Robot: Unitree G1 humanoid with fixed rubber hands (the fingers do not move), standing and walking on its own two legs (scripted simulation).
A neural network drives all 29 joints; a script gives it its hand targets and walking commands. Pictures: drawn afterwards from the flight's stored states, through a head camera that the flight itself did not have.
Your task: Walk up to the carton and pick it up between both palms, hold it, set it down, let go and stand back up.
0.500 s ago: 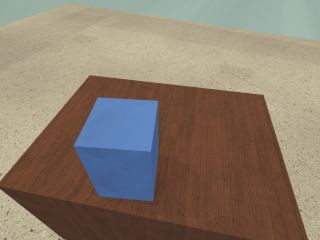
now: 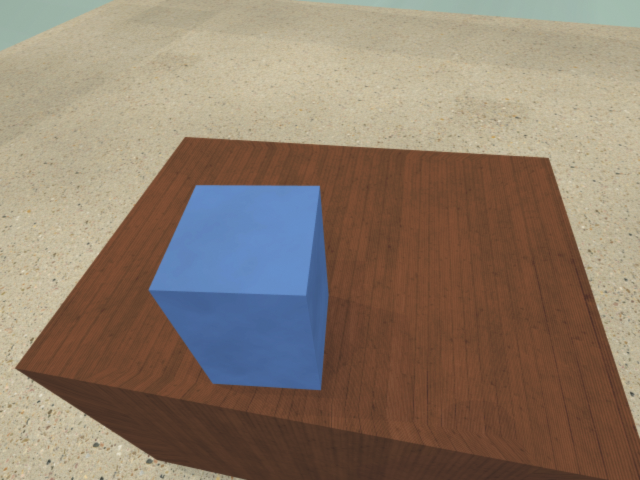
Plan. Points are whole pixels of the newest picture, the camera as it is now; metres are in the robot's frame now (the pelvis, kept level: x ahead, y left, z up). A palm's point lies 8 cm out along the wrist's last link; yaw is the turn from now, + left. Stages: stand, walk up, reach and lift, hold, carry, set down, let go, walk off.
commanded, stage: walk up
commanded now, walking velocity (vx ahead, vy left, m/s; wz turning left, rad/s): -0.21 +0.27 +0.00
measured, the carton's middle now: (261, 293) +0.39 +0.12 +0.00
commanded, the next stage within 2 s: none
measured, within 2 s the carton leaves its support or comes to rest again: neither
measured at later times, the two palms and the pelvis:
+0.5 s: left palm out of the picture -0.02 +0.31 -0.16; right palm out of the picture -0.01 -0.12 -0.14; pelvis -0.02 +0.09 +0.00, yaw -1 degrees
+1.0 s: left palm out of the picture -0.06 +0.37 -0.17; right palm out of the picture +0.02 -0.08 -0.14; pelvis -0.02 +0.15 -0.01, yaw +1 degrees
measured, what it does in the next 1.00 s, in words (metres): steps to the left: left foot, then right foot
